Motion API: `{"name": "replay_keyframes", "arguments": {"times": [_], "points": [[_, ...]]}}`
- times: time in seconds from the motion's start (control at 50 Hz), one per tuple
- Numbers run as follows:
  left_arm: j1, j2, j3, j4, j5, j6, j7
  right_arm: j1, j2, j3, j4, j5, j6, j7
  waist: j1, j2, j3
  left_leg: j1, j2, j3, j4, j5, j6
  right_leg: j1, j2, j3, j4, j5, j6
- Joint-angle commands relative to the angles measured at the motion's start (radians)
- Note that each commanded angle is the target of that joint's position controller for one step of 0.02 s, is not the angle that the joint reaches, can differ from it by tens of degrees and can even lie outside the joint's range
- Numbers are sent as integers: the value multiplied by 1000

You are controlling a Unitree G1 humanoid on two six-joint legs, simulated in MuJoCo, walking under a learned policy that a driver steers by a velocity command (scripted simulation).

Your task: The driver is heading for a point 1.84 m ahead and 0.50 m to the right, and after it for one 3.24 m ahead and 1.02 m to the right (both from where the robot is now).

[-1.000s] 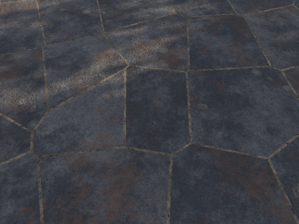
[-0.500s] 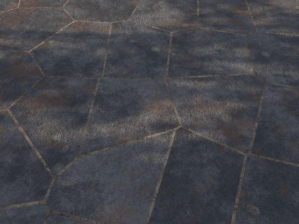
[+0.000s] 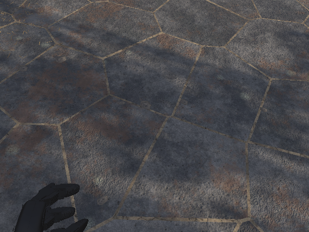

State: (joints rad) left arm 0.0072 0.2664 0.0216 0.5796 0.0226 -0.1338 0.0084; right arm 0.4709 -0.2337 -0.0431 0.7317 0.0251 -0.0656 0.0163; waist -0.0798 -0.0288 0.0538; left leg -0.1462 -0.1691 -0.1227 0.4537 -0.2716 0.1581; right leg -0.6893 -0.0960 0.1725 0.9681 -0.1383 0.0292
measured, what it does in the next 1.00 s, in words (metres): walks ahead, turning right: right foot, then left foot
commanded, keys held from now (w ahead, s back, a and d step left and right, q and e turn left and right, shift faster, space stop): q+shift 0.12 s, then e+shift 0.88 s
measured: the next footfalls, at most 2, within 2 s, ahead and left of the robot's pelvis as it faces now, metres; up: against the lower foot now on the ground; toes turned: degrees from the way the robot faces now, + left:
right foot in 0.18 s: +0.41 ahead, -0.13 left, +0.00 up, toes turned +19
left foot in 0.60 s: +0.38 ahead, +0.06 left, +0.00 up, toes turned -10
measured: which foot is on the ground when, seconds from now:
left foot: down 0.00-0.18, up 0.20-0.58, down 0.60-1.00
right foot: up 0.00-0.16, down 0.18-0.62, up 0.64-1.00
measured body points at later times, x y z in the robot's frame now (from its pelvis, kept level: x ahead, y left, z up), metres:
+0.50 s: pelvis +0.26 -0.07 +0.00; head +0.31 -0.06 +0.44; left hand +0.30 +0.22 -0.12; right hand +0.52 -0.28 -0.08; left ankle +0.31 +0.08 -0.71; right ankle +0.37 -0.14 -0.74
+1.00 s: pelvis +0.30 -0.05 +0.00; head +0.35 -0.07 +0.45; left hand +0.57 +0.13 -0.09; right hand +0.34 -0.37 -0.10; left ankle +0.34 +0.06 -0.74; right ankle +0.27 -0.20 -0.70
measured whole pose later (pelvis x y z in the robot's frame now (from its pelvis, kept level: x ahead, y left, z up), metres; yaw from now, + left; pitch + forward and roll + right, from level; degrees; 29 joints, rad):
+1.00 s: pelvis +0.30 -0.05 +0.00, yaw -23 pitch +2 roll +1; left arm 0.17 0.31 0.07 0.56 -0.02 0.07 -0.02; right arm 0.13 -0.29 -0.07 0.70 0.00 0.01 -0.01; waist -0.03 -0.02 0.06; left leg -0.22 0.08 0.21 0.44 -0.24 0.00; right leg -0.47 -0.10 -0.02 0.82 -0.32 0.09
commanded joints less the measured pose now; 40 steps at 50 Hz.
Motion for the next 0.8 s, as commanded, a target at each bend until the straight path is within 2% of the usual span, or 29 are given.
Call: {"name": "replay_keyframes", "arguments": {"times": [0.02,0.06,0.1,0.12,0.14,0.16,0.18,0.2,0.22,0.24,0.26,0.28,0.3,0.32,0.36,0.4,0.44,0.5,0.54,0.58,0.6,0.62,0.64,0.66,0.68,0.7,0.72,0.76,0.8], "points": [[-112,22,15,-90,16,-5,-5,-110,-176,-51,-76,9,4,-37,29,59,37,-277,98,-160,-130,373,59,218,125,-159,-310,234,29],[-139,40,31,-113,-7,-9,-18,-56,-186,-62,-48,12,27,-42,-8,106,-28,-242,98,-216,-85,341,12,325,193,-164,-427,328,31],[-141,87,56,-124,-29,-11,-22,-55,-179,-67,-37,18,41,-53,0,148,-44,-144,110,-296,3,290,-14,340,203,-115,-511,306,28],[-132,111,68,-125,-35,-14,-19,-75,-176,-69,-44,21,46,-60,15,159,-48,-96,123,-331,63,311,-31,344,197,-94,-543,281,20],[-57,134,80,-101,-32,-19,-15,-96,-173,-71,-48,12,47,-68,52,167,-95,-20,129,-307,155,414,-52,379,185,-112,-559,324,4],[87,150,86,-59,-16,-24,-15,-119,-162,-68,-55,4,43,-69,118,171,-185,32,108,-241,316,519,-94,512,156,-138,-588,464,-19],[277,169,80,-18,4,-26,-20,-134,-95,-41,-81,-15,40,-64,186,131,-349,-53,97,-182,598,286,-133,785,-13,-24,-466,638,-69],[301,201,70,-2,43,-21,-32,132,22,-12,-63,-24,40,-50,42,-283,-493,-348,-70,-144,1001,-530,-197,1087,-300,425,-419,1083,-284],[354,180,73,38,17,-12,-50,288,-95,-14,2,-4,46,-35,52,-283,-605,-431,1,-205,1156,-458,-213,1139,-382,680,-437,760,-404],[269,143,69,32,-7,4,-50,170,-140,-20,11,24,62,-25,75,-216,-521,-503,79,-159,1172,-348,-218,1052,-317,649,-535,260,-404],[160,88,47,-1,-18,26,-44,-55,-186,-25,-48,-10,70,-32,95,-59,-357,-491,122,-48,1052,-235,-218,837,-187,500,-614,82,-318],[91,85,34,-15,-27,39,-41,-196,-194,-32,-97,-42,71,-39,80,22,-219,-478,133,-10,957,-178,-214,645,-111,420,-645,70,-267],[93,106,39,-4,-30,45,-39,-239,-174,-30,-120,-59,70,-41,61,36,-150,-426,138,6,855,-158,-210,534,-51,357,-659,160,-236],[110,129,51,8,-29,50,-38,-249,-149,-25,-134,-62,63,-44,52,5,-123,-393,136,16,734,-158,-203,497,-7,299,-656,272,-218],[149,146,64,31,-22,56,-34,-250,-94,-7,-134,-53,48,-56,48,-51,-157,-325,116,39,538,-225,-206,497,11,245,-642,533,-227],[172,174,78,36,-22,72,-21,-255,-90,-3,-127,-44,48,-62,40,-75,-227,-267,92,26,435,-191,-211,507,-10,285,-633,538,-252],[165,204,94,19,-39,96,-8,-280,-121,-11,-121,-33,63,-59,39,-80,-238,-229,80,3,373,-108,-202,465,-15,339,-672,241,-242],[174,197,101,4,-50,132,12,-376,-127,-15,-139,-28,71,-47,66,-110,-145,-189,67,-10,254,-35,-191,356,23,384,-734,-170,-206],[198,193,106,2,-46,151,24,-393,-128,-19,-141,-23,57,-37,75,-134,-120,-145,63,-18,152,-13,-182,345,39,417,-734,-253,-187],[199,182,107,-7,-50,165,31,-349,-139,-31,-121,-16,39,-31,49,-131,-121,-25,93,-12,-28,79,-158,320,73,422,-689,-292,-147],[226,153,99,-7,-55,169,31,-322,-170,-42,-114,-22,36,-34,48,-84,-146,81,187,-55,-106,91,-118,262,119,378,-600,-395,-108],[250,110,88,-23,-61,169,30,-317,-236,-53,-121,-57,41,-39,71,119,-180,170,410,-278,-150,42,1,110,216,212,-375,-508,-64],[279,147,101,-32,-60,158,25,-374,-227,-51,-135,-97,41,-35,105,252,-155,62,543,-422,-205,90,79,55,249,65,-101,-468,-28],[288,219,120,-20,-52,155,18,-434,-177,-41,-153,-93,35,-40,131,223,-113,-9,544,-367,-204,135,87,46,174,16,42,-390,7],[315,232,126,7,-48,164,18,-480,-130,-30,-165,-72,34,-47,140,165,-94,-35,474,-255,-186,125,52,59,150,-7,106,-322,26],[341,210,123,27,-41,174,22,-498,-117,-25,-169,-53,37,-52,142,137,-91,-26,422,-182,-172,139,26,44,142,-25,188,-269,43],[352,185,116,29,-38,182,19,-497,-117,-22,-167,-45,40,-56,137,131,-79,-35,407,-126,-167,199,27,25,129,-48,273,-243,60],[302,158,102,-4,-49,185,10,-461,-127,-23,-158,-49,46,-61,110,129,-66,-18,390,-29,-171,294,46,-12,80,-107,295,-196,90],[217,137,87,-47,-54,182,2,-396,-146,-31,-138,-55,57,-66,58,138,-72,63,398,9,-167,334,68,-52,41,-133,205,-165,114]]}}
